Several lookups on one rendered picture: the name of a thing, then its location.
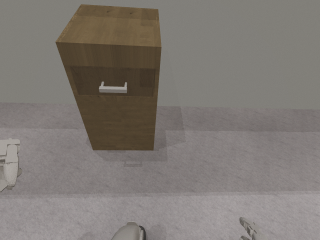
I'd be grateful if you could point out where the robot left hand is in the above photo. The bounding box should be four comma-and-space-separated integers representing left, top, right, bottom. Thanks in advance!
0, 138, 23, 193

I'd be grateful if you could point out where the drawer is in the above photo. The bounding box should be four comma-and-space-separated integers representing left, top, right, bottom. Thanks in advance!
69, 65, 155, 97

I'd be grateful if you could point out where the left robot shin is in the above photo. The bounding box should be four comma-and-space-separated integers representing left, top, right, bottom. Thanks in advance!
126, 221, 140, 228

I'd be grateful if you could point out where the cabinet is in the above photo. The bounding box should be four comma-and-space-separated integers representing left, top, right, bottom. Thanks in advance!
55, 4, 162, 151

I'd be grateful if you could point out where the handle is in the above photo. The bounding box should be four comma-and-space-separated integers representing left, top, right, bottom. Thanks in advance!
99, 81, 127, 93

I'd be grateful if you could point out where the robot right hand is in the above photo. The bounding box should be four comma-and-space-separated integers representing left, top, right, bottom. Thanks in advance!
239, 217, 268, 240

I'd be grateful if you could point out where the left robot thigh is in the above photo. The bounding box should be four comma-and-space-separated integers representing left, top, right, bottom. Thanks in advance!
111, 225, 144, 240

